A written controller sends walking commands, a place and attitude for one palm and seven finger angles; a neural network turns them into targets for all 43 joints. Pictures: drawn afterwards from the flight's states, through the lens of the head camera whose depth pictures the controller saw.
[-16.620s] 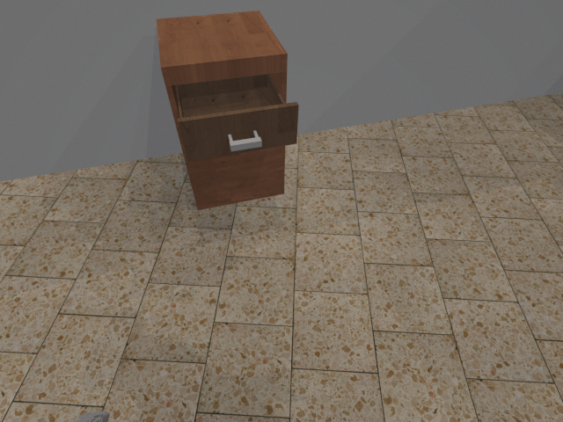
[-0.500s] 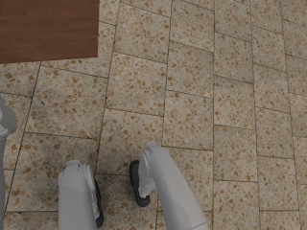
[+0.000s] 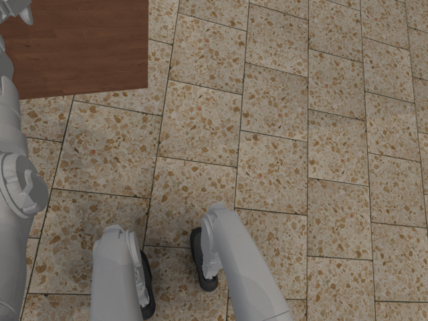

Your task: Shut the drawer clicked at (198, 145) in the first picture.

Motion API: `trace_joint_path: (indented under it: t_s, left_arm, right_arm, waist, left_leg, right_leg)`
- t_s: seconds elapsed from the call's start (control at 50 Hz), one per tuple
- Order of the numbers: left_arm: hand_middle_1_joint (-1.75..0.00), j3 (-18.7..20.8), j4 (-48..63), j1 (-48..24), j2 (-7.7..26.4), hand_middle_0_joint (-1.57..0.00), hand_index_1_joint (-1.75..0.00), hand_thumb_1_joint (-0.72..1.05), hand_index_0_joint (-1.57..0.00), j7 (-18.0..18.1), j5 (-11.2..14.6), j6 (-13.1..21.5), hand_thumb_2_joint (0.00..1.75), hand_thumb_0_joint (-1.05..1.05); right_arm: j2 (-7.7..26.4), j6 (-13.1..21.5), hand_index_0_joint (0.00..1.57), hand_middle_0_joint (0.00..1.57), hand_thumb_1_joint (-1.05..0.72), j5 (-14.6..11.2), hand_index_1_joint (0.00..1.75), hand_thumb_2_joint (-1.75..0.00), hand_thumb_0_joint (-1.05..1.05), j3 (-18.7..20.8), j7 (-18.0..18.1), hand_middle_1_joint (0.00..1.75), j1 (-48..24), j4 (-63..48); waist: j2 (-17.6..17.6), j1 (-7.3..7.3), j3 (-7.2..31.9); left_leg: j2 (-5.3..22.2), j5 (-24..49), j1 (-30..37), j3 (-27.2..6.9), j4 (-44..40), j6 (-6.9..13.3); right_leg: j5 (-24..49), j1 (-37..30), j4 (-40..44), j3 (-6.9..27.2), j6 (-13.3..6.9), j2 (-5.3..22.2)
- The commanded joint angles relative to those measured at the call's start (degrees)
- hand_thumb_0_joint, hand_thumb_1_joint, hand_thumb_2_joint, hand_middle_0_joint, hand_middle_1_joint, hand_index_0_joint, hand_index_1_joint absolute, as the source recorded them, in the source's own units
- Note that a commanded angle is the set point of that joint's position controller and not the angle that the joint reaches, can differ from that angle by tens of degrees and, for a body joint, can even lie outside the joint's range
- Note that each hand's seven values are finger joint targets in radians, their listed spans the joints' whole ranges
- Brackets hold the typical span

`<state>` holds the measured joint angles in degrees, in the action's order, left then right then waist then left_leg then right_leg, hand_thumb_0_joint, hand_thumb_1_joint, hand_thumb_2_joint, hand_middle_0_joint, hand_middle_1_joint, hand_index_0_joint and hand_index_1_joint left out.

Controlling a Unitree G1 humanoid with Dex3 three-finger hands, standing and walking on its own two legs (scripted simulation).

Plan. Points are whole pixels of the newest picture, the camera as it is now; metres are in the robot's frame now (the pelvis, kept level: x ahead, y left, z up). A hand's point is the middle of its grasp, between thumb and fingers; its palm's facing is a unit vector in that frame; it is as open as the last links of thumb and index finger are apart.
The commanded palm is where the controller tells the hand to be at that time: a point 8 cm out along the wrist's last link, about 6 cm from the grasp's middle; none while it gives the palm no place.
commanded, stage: pull the fist back off the drawer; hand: left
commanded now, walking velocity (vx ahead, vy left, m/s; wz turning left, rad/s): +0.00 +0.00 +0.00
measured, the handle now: out of the picture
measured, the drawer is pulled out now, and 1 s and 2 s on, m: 0.00 0.00 0.00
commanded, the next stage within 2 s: draw the hand back to the body in 0.22 s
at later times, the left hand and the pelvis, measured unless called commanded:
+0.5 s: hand (11, 12) +0.54 +0.19 +0.07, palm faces +0.08 -0.99 -0.09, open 3.3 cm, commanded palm +0.49 +0.22 +0.10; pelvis +0.04 +0.00 +0.05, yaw +3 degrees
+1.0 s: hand out of the picture +0.37 +0.22 +0.22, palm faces +0.18 -0.95 -0.26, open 3.3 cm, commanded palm +0.33 +0.27 +0.25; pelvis +0.08 +0.00 +0.20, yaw +6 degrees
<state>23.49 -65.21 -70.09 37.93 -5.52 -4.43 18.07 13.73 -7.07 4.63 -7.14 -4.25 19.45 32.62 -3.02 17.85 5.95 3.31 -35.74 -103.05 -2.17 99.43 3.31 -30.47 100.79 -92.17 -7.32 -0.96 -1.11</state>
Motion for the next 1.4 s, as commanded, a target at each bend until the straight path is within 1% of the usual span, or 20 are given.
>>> trace_joint_path:
  t_s: [0.0, 0.1, 0.14, 0.3, 0.34, 0.36, 0.4, 0.46, 0.52, 0.62, 0.72, 0.8, 0.82, 0.84, 0.86, 0.9, 0.98, 1.12, 1.18, 1.38]
  left_arm:
    - [-1.60, 0.99, 16.07, -20.99, 8.27, -1.40, -1.60, 0.90, -1.40, 0.04, 2.50, 5.61, 0.90, 0.00]
    - [-1.60, 0.69, 20.18, -13.11, 4.64, -1.40, -1.60, 0.90, -1.40, -0.13, 4.28, 7.51, 0.90, 0.00]
    - [-1.60, -1.84, 21.73, -14.50, 1.12, -1.40, -1.60, 0.90, -1.40, -0.02, 4.73, 8.02, 0.90, 0.00]
    - [-1.60, -2.62, 16.27, -13.69, -0.85, -1.40, -1.60, 0.90, -1.40, 1.20, 4.21, 11.12, 0.90, 0.00]
    - [-1.60, 1.35, 25.61, -8.65, 4.00, -1.40, -1.60, 0.90, -1.40, 0.88, 5.05, 11.70, 0.90, 0.00]
    - [-1.60, 0.90, 30.98, -4.13, 3.48, -1.40, -1.60, 0.90, -1.40, 0.58, 5.59, 11.39, 0.90, 0.00]
    - [-1.60, -0.59, 39.38, 7.37, 0.41, -1.40, -1.60, 0.90, -1.40, -0.19, 7.86, 8.83, 0.90, 0.00]
    - [-1.60, -3.65, 43.63, 18.20, -4.80, -1.40, -1.60, 0.90, -1.40, -0.89, 11.27, 3.01, 0.90, 0.00]
    - [-1.60, -3.91, 51.37, 19.62, -5.57, -1.40, -1.60, 0.90, -1.40, 0.35, 13.34, 2.01, 0.90, 0.00]
    - [-1.60, -9.44, 48.28, 25.78, -12.62, -1.40, -1.60, 0.90, -1.40, 1.09, 13.79, 5.46, 0.90, 0.00]
    - [-1.60, -12.19, 45.43, 38.03, -15.16, -1.40, -1.60, 0.90, -1.40, -1.81, 13.97, 6.27, 0.90, 0.00]
    - [-1.60, -10.33, 52.72, 48.22, -13.49, -1.40, -1.60, 0.90, -1.40, -2.92, 16.11, 5.22, 0.90, 0.00]
    - [-1.60, -11.68, 54.88, 53.28, -8.35, -1.40, -1.60, 0.90, -1.40, 2.33, 9.48, -0.12, 0.90, 0.00]
    - [-1.60, -14.16, 60.32, 54.37, -12.40, -1.40, -1.60, 0.90, -1.40, 5.04, 9.42, -2.88, 0.90, 0.00]
    - [-1.60, -15.01, 62.21, 55.33, -12.68, -1.40, -1.60, 0.90, -1.40, 6.95, 8.95, -5.25, 0.90, 0.00]
    - [-1.60, -12.96, 63.36, 57.39, -10.28, -1.40, -1.60, 0.90, -1.40, 10.46, 8.19, -8.48, 0.90, 0.00]
    - [-1.60, -14.21, 70.49, 57.75, -10.72, -1.40, -1.60, 0.90, -1.40, 13.51, 7.40, -11.16, 0.90, 0.00]
    - [-1.60, -15.33, 80.34, 73.62, -13.96, -1.40, -1.60, 0.90, -1.40, 12.90, 7.94, -13.85, 0.90, 0.00]
    - [-1.60, -12.69, 83.54, 79.09, -12.92, -1.40, -1.60, 0.90, -1.40, 12.33, 8.30, -14.17, 0.90, 0.00]
    - [-1.60, -4.68, 102.13, 91.47, -9.58, -1.40, -1.60, 0.90, -1.40, 12.12, 8.91, -12.82, 0.90, 0.00]
  right_arm:
    - [13.35, -0.13, 0.20, 0.20, -0.90, -0.23, 0.30, -0.90, 0.00, 5.78, 0.75, 0.30, 12.48, -0.69]
    - [12.99, -0.61, 0.20, 0.20, -0.90, -0.48, 0.30, -0.90, 0.00, 7.06, 0.43, 0.30, 11.52, -0.78]
    - [12.55, -0.69, 0.20, 0.20, -0.90, -0.48, 0.30, -0.90, 0.00, 7.44, 0.46, 0.30, 10.74, -0.46]
    - [11.98, -0.86, 0.20, 0.20, -0.90, -0.10, 0.30, -0.90, 0.00, 7.69, 0.96, 0.30, 9.36, 0.58]
    - [12.22, -1.43, 0.20, 0.20, -0.90, -0.65, 0.30, -0.90, 0.00, 8.09, 0.90, 0.30, 8.62, -2.18]
    - [11.94, -1.64, 0.20, 0.20, -0.90, -1.19, 0.30, -0.90, 0.00, 8.43, 0.63, 0.30, 7.84, -3.73]
    - [11.49, -2.03, 0.20, 0.20, -0.90, -2.82, 0.30, -0.90, 0.00, 9.18, 0.14, 0.30, 6.46, -6.01]
    - [10.74, -1.30, 0.20, 0.20, -0.90, -5.11, 0.30, -0.90, 0.00, 9.12, 0.81, 0.30, 4.57, -7.08]
    - [10.09, 1.07, 0.20, 0.20, -0.90, -6.27, 0.30, -0.90, 0.00, 9.20, 2.45, 0.30, 2.86, -6.49]
    - [8.89, 5.27, 0.20, 0.20, -0.90, -6.30, 0.30, -0.90, 0.00, 9.17, 4.40, 0.30, 1.58, -3.84]
    - [8.81, 5.97, 0.20, 0.20, -0.90, -6.81, 0.30, -0.90, 0.00, 9.28, 4.65, 0.30, -0.44, -5.98]
    - [8.66, 5.51, 0.20, 0.20, -0.90, -7.40, 0.30, -0.90, 0.00, 9.17, 4.80, 0.30, -2.33, -9.66]
    - [7.66, 2.85, 0.20, 0.20, -0.90, -7.74, 0.30, -0.90, 0.00, 9.51, 5.64, 0.30, -4.93, -11.64]
    - [6.44, 2.07, 0.20, 0.20, -0.90, -7.96, 0.30, -0.90, 0.00, 9.20, 6.41, 0.30, -5.68, -13.83]
    - [6.49, 1.65, 0.20, 0.20, -0.90, -7.92, 0.30, -0.90, 0.00, 8.91, 7.05, 0.30, -6.47, -14.33]
    - [6.62, 1.08, 0.20, 0.20, -0.90, -7.80, 0.30, -0.90, 0.00, 8.31, 8.35, 0.30, -7.29, -14.18]
    - [6.32, 3.27, 0.20, 0.20, -0.90, -7.70, 0.30, -0.90, 0.00, 7.33, 10.37, 0.30, -9.66, -14.05]
    - [5.73, 8.15, 0.20, 0.20, -0.90, -7.12, 0.30, -0.90, 0.00, 6.41, 9.77, 0.30, -11.91, -12.51]
    - [5.51, 9.30, 0.20, 0.20, -0.90, -6.79, 0.30, -0.90, 0.00, 6.27, 9.36, 0.30, -12.86, -11.67]
    - [4.37, 13.51, 0.20, 0.20, -0.90, -5.50, 0.30, -0.90, 0.00, 6.42, 8.14, 0.30, -14.21, -10.08]
  waist:
    - [-15.82, -0.94, 41.64]
    - [-15.07, -2.99, 43.85]
    - [-14.16, -2.09, 43.59]
    - [-12.49, -2.15, 40.69]
    - [-14.62, -6.60, 49.12]
    - [-17.98, -8.48, 53.32]
    - [-15.31, -10.44, 57.26]
    - [-6.11, -9.70, 49.46]
    - [-2.84, -9.66, 44.06]
    - [-0.52, -8.77, 30.97]
    - [-1.77, -11.94, 23.74]
    - [-1.26, -14.62, 22.72]
    - [-1.81, -17.83, 27.68]
    - [-2.50, -16.27, 23.76]
    - [-3.94, -16.23, 21.68]
    - [0.47, -15.76, 15.84]
    - [-0.20, -15.71, 11.98]
    - [-0.41, -17.87, 6.09]
    - [1.72, -18.60, 2.87]
    - [-1.75, -20.20, 1.01]
  left_leg:
    - [-0.68, 18.99, 33.94, -6.13, -12.52, -1.31]
    - [-0.64, 25.58, 38.62, -5.97, -13.06, -1.93]
    - [-0.81, 26.43, 38.81, -5.72, -12.79, -1.74]
    - [-1.38, 27.25, 38.27, -5.18, -12.21, -1.85]
    - [-1.66, 30.84, 42.93, -4.08, -14.50, -2.11]
    - [-1.75, 34.89, 48.00, -4.19, -16.35, -2.75]
    - [-1.64, 40.09, 53.96, -4.15, -19.88, -3.16]
    - [-1.90, 34.39, 49.81, -3.06, -24.42, -1.90]
    - [-2.26, 27.63, 48.86, -1.65, -28.27, -1.41]
    - [-2.61, 21.66, 52.22, -0.45, -34.00, -1.78]
    - [-3.10, 22.31, 58.77, 0.51, -40.68, -2.14]
    - [-3.20, 27.11, 64.38, 0.98, -45.62, -2.06]
    - [-3.46, 28.40, 70.85, 1.86, -50.67, -2.34]
    - [-3.24, 29.09, 72.63, 1.97, -52.62, -2.43]
    - [-3.20, 29.39, 74.04, 1.91, -53.83, -2.29]
    - [-2.65, 26.45, 73.66, 1.92, -56.37, -1.85]
    - [-2.28, 28.47, 81.35, 1.05, -61.80, -1.68]
    - [-1.59, 37.81, 91.77, 0.24, -69.12, -2.26]
    - [-1.57, 37.81, 93.04, 0.43, -71.87, -2.23]
    - [-1.72, 42.38, 97.31, 1.29, -74.94, -2.23]
  right_leg:
    - [9.07, -20.22, 9.12, 3.00, -1.01, -1.57]
    - [13.18, -22.47, 9.50, 3.16, -1.02, -1.37]
    - [14.38, -22.92, 9.98, 3.46, -0.81, -1.23]
    - [15.21, -22.65, 10.03, 3.65, -0.84, -0.91]
    - [19.39, -30.83, 11.09, 4.59, -0.98, -0.92]
    - [22.06, -33.39, 11.64, 4.79, -1.34, -0.87]
    - [26.95, -40.59, 14.71, 4.79, -1.10, -0.94]
    - [28.29, -48.81, 20.00, 5.18, -0.42, -0.84]
    - [25.24, -53.02, 25.01, 6.16, 0.43, -0.66]
    - [18.59, -52.71, 31.39, 5.70, 0.68, -0.62]
    - [18.09, -57.10, 36.47, 5.00, -0.20, -0.59]
    - [23.18, -65.68, 39.79, 4.61, -0.35, -0.52]
    - [22.22, -72.16, 42.99, 6.88, -1.11, 0.74]
    - [23.01, -72.51, 44.68, 6.17, -0.98, 0.76]
    - [23.53, -73.38, 46.30, 6.26, -1.04, 0.86]
    - [22.88, -76.12, 49.66, 6.47, -0.59, 1.05]
    - [24.06, -80.05, 54.51, 5.65, -0.72, 1.37]
    - [29.13, -87.29, 61.68, 4.52, -0.59, 1.60]
    - [29.96, -90.33, 64.46, 4.40, -0.59, 1.52]
    - [34.40, -95.67, 68.66, 4.88, -0.28, 1.76]
